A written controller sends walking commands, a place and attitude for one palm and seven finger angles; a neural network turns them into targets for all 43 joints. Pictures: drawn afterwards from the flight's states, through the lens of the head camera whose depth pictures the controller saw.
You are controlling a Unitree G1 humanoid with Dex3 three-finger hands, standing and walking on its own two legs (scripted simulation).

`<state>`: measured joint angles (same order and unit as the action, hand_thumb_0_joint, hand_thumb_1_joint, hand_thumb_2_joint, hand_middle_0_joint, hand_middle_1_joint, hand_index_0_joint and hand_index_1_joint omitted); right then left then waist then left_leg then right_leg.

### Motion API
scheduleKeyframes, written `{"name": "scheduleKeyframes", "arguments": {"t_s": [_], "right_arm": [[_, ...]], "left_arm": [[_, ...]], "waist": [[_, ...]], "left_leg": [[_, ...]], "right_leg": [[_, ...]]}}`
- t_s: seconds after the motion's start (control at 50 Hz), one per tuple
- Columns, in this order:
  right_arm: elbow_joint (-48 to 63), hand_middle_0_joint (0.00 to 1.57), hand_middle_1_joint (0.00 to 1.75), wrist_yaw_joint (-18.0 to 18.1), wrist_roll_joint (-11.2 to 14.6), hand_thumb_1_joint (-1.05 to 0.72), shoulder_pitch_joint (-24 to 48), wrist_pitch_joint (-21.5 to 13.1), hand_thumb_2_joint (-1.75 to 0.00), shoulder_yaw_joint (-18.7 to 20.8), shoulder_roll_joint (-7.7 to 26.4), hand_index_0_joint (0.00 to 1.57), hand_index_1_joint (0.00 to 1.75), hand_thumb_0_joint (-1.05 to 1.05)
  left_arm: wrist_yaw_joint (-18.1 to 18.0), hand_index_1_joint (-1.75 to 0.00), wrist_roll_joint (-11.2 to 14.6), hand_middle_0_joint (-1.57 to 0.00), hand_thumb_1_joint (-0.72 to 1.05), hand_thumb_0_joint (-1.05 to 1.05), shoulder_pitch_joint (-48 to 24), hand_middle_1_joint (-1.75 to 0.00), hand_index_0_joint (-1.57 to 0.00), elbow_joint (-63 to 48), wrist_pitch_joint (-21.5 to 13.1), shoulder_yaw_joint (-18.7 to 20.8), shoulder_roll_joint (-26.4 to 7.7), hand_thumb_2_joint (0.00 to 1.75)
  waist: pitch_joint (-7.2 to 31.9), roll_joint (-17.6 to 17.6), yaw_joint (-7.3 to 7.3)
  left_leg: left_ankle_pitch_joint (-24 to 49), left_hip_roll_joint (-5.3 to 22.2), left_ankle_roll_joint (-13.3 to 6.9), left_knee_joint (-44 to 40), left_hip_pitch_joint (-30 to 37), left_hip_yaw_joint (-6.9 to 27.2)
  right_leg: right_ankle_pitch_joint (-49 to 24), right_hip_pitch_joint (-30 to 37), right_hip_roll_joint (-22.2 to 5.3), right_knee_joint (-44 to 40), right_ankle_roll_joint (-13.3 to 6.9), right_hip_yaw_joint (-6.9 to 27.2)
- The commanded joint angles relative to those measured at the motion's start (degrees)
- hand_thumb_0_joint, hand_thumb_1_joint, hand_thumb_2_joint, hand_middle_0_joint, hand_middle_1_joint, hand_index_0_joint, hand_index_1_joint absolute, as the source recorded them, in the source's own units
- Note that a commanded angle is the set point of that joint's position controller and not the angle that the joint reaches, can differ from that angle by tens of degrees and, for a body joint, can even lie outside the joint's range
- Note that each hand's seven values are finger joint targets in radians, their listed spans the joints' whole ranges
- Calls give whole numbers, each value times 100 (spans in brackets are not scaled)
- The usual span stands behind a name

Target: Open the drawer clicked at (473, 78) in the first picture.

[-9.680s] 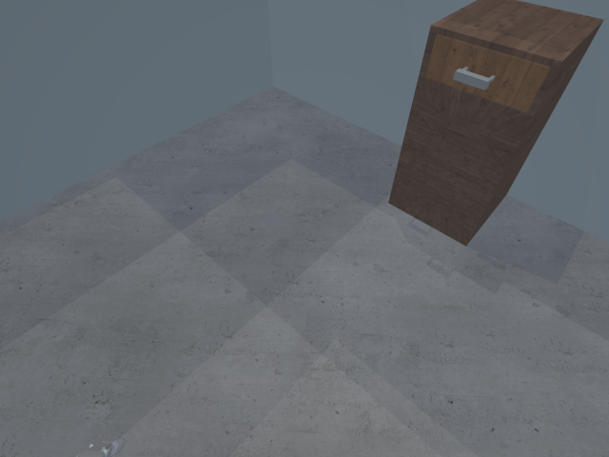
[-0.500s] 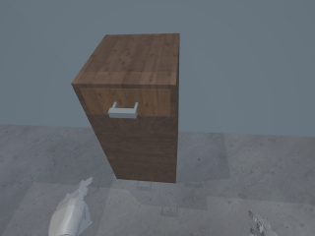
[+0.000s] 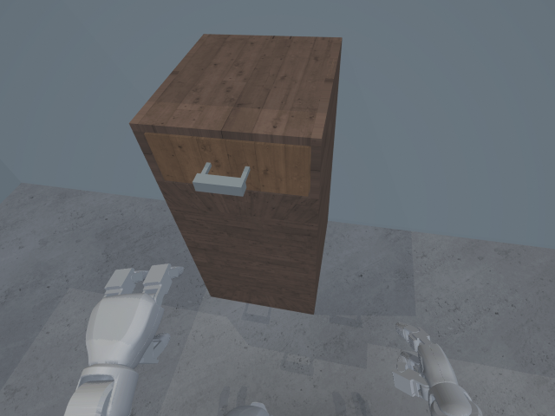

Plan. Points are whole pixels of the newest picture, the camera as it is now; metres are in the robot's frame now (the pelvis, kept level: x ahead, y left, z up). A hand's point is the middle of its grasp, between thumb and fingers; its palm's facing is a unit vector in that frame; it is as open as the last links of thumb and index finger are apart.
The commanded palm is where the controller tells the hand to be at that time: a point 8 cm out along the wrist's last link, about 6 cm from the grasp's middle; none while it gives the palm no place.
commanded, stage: raise the hand with hooked fingers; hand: left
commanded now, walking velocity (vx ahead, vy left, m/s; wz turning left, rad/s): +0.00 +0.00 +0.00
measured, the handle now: (223, 176) +0.56 +0.21 -0.02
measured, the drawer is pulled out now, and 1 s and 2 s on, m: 0.00 0.00 0.00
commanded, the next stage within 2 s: move the hooked fingers above the handle in 1.16 s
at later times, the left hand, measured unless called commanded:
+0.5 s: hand (155, 254) +0.30 +0.22 +0.08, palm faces +0.07 -0.11 -0.99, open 13.3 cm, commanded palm +0.28 +0.24 +0.14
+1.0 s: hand (135, 225) +0.33 +0.26 +0.11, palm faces -0.01 -0.10 -0.99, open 13.9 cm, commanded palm +0.31 +0.26 +0.17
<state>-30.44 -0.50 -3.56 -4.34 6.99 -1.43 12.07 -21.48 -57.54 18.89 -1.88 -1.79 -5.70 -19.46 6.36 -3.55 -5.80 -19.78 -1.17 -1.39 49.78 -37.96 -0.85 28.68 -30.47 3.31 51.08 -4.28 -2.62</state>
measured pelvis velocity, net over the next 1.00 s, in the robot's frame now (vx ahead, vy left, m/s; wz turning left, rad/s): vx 0.02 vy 0.03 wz -0.01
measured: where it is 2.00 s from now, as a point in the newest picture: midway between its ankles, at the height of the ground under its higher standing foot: outside the picture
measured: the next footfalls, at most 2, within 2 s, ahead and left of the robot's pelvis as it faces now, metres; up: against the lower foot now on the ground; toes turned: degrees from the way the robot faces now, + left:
none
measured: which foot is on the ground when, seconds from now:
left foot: down 0.00-1.00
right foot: down 0.00-1.00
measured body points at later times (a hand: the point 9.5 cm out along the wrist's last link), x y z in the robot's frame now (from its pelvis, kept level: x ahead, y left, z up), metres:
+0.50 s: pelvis +0.03 +0.01 +0.03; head +0.05 -0.03 +0.47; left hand +0.29 +0.23 +0.13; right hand +0.23 -0.23 -0.08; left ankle +0.05 +0.11 -0.69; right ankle -0.03 -0.07 -0.69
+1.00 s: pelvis +0.02 +0.03 +0.04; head +0.05 +0.00 +0.48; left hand +0.32 +0.26 +0.16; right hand +0.20 -0.21 -0.08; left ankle +0.05 +0.11 -0.69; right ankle -0.03 -0.07 -0.69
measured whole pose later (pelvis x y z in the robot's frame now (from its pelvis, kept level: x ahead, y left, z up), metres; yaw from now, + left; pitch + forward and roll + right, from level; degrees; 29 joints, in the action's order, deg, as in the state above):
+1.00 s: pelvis +0.02 +0.03 +0.04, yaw -1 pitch +5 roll +0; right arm -33.3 0.5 0.6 -8.7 10.8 0.4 14.8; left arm -2.8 -51.7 -3.0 3.3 -2.0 -2.4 -28.1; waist 2.3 -4.2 -3.6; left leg -13.8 -2.7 -3.5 32.9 -23.7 -2.2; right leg 21.3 -16.2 1.9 33.0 -1.8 -0.3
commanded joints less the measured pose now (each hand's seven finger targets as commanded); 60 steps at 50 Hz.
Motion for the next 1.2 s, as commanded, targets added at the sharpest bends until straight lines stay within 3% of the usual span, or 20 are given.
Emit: {"name": "scheduleKeyframes", "arguments": {"t_s": [0.0, 0.02, 0.08, 0.12, 0.14, 0.16, 0.22, 0.24, 0.34, 0.44, 0.52, 0.64, 0.74, 0.82, 0.9, 1.0, 1.04, 1.18], "right_arm": [[895, 20, 30, 44, 34, -90, 570, -193, -90, 253, 647, 20, 30, 0], [885, 20, 30, 18, 37, -90, 619, -187, -90, 223, 619, 20, 30, 0], [874, 20, 30, -1, 55, -90, 532, -171, -90, 308, 629, 20, 30, 0], [840, 20, 30, -16, 53, -90, 532, -159, -90, 345, 666, 20, 30, 0], [862, 20, 30, 5, 79, -90, 488, -157, -90, 384, 669, 20, 30, 0], [790, 20, 30, -3, 73, -90, 460, -152, -90, 406, 709, 20, 30, 0], [764, 20, 30, 29, 97, -90, 422, -137, -90, 455, 742, 20, 30, 0], [750, 20, 30, 50, 124, -90, 388, -134, -90, 485, 741, 20, 30, 0], [689, 20, 30, 94, 197, -90, 438, -114, -90, 484, 765, 20, 30, 0], [664, 20, 30, 138, 277, -90, 465, -41, -90, 436, 763, 20, 30, 0], [628, 20, 30, 150, 321, -90, 529, 23, -90, 370, 765, 20, 30, 0], [605, 20, 30, 198, 374, -90, 475, 114, -90, 339, 770, 20, 30, 0], [562, 20, 30, 226, 397, -90, 417, 141, -90, 327, 800, 20, 30, 0], [584, 20, 30, 133, 406, -90, 337, 163, -90, 347, 831, 20, 30, 0], [625, 20, 30, 109, 383, -90, 266, 173, -90, 397, 870, 20, 30, 0], [554, 20, 30, 132, 356, -90, 182, 111, -90, 460, 869, 20, 30, 0], [511, 20, 30, 140, 396, -90, 161, 100, -90, 465, 846, 20, 30, 0], [497, 20, 30, 148, 442, -90, 148, 95, -90, 461, 874, 20, 30, 0]], "left_arm": [[-96, -87, -72, -26, 1, 0, -125, -87, -26, -952, -17, 885, -1197, 52], [-103, -88, -112, -27, -1, 0, -151, -88, -27, -1007, -37, 940, -1244, 51], [-137, -93, -17, -27, -8, 0, -99, -93, -27, -1240, -50, 969, -1162, 48], [-161, -96, 33, -27, -13, 0, -289, -96, -27, -1318, -10, 1084, -1219, 46], [-144, -98, 106, -27, -15, 0, -261, -98, -27, -1352, 17, 936, -1062, 45], [-136, -99, 118, -28, -17, 0, -513, -99, -28, -1377, 14, 1034, -1181, 44], [-77, -103, 135, -28, -24, 0, -892, -103, -28, -1402, 98, 925, -1159, 41], [-24, -105, 151, -28, -27, 0, -899, -105, -28, -1309, 134, 802, -1074, 40], [271, -112, 158, -29, -38, 0, -1409, -112, -29, -1311, 273, 807, -1307, 35], [569, -120, 208, -30, -50, 0, -2092, -120, -30, -1017, 439, 854, -1494, 30], [841, -120, 264, -30, -50, 0, -2615, -120, -30, -873, 511, 925, -1687, 30], [1311, -120, 422, -30, -50, 0, -3394, -120, -30, -607, 482, 813, -1777, 30], [1563, -120, 508, -30, -50, 0, -4057, -120, -30, -498, 276, 950, -2057, 30], [1727, -120, 614, -30, -50, 0, -3448, -120, -30, -322, 153, 976, -1921, 30], [1687, -120, 642, -30, -50, 0, -3428, -120, -30, -543, -18, 1095, -2016, 30], [1334, -120, 567, -30, -50, 0, -3677, -120, -30, -835, -237, 1358, -2261, 30], [1230, -120, 582, -30, -50, 0, -3677, -120, -30, -619, -201, 1215, -2069, 30], [1248, -120, 579, -30, -50, 0, -3638, -120, -30, -471, 65, 993, -2000, 30]], "waist": [[991, 628, 64], [1112, 543, 5], [1191, 365, 37], [1216, 487, 72], [1083, 511, 138], [1161, 577, 181], [1189, 559, 233], [1038, 567, 272], [1081, 313, 193], [905, 465, 215], [997, 344, 203], [902, 289, 287], [1021, 232, 302], [980, 289, 201], [930, 245, 207], [1204, 46, 186], [1035, 170, 254], [1070, 113, 272]], "left_leg": [[1126, -217, -150, -683, 1131, 237], [1258, -242, -125, -713, 1169, 211], [1630, -206, -128, -803, 1411, 183], [1694, -215, -127, -835, 1431, 180], [1660, -201, -145, -878, 1463, 173], [1729, -205, -142, -878, 1524, 162], [1748, -190, -159, -962, 1736, 150], [1743, -173, -168, -1005, 1771, 150], [2017, -162, -175, -1203, 2132, 116], [2017, -131, -175, -1424, 2305, 96], [2211, -146, -167, -1548, 2493, 88], [2206, -123, -181, -1712, 2700, 112], [2252, -112, -185, -1791, 2850, 164], [2415, -90, -157, -1846, 2800, 191], [2329, -51, -151, -1885, 2794, 208], [2290, 2, -135, -1864, 2982, 290], [2045, 10, -143, -1887, 2911, 301], [1855, 26, -143, -1973, 2955, 324]], "right_leg": [[-2609, 539, -195, -1312, 121, 1242], [-2836, 650, -222, -1258, 133, 1248], [-3421, 856, -219, -1244, 145, 1146], [-3544, 901, -237, -1280, 177, 1137], [-3627, 939, -250, -1333, 195, 1089], [-3709, 910, -260, -1353, 226, 1104], [-3427, 871, -251, -1446, 231, 990], [-3404, 866, -234, -1492, 226, 972], [-3384, 1044, -227, -1627, 216, 837], [-3151, 1126, -197, -1848, 244, 697], [-3329, 1322, -197, -1945, 250, 653], [-3085, 1352, -168, -2142, 254, 540], [-2982, 1405, -165, -2221, 246, 486], [-3016, 1419, -160, -2226, 234, 422], [-2730, 1335, -139, -2255, 215, 389], [-2402, 1164, -115, -2203, 189, 349], [-2192, 1001, -109, -2215, 205, 308], [-1991, 1029, -104, -2258, 199, 298]]}}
